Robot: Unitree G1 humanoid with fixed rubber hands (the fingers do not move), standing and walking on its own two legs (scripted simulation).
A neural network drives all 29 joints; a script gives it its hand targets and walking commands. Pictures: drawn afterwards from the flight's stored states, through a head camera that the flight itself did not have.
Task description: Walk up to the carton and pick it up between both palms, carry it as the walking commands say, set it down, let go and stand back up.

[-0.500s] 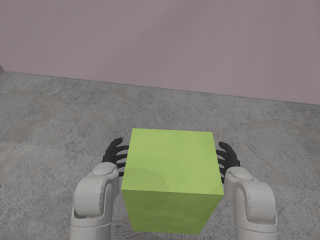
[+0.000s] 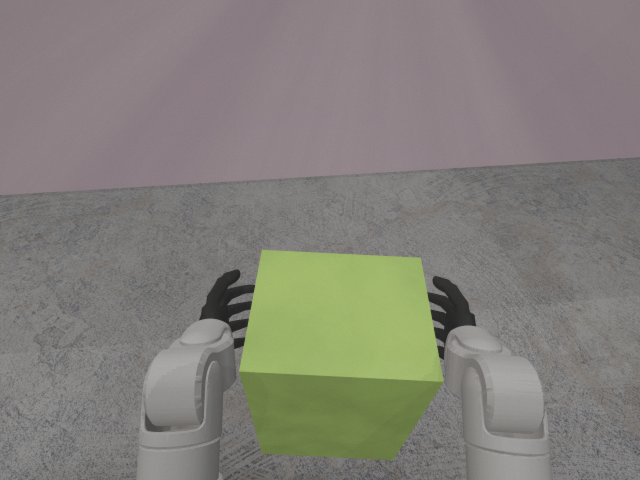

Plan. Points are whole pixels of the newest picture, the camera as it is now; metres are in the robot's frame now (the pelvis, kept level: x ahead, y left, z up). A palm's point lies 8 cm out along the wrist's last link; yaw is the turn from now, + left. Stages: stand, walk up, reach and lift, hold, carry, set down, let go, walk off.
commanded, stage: carry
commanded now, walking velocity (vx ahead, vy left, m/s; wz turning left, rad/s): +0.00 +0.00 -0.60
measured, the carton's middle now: (333, 365) +0.28 +0.01 +0.02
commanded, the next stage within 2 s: none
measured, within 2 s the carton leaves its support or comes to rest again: neither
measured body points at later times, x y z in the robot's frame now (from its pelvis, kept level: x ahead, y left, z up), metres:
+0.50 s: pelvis -0.05 +0.01 +0.01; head -0.05 +0.04 +0.46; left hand +0.26 +0.08 +0.09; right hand +0.20 -0.18 +0.10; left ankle -0.02 +0.10 -0.72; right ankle -0.07 -0.11 -0.66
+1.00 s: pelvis -0.11 -0.02 +0.01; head -0.10 -0.04 +0.46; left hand +0.21 -0.08 +0.09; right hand +0.05 -0.31 +0.08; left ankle -0.04 +0.09 -0.67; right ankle -0.13 -0.12 -0.72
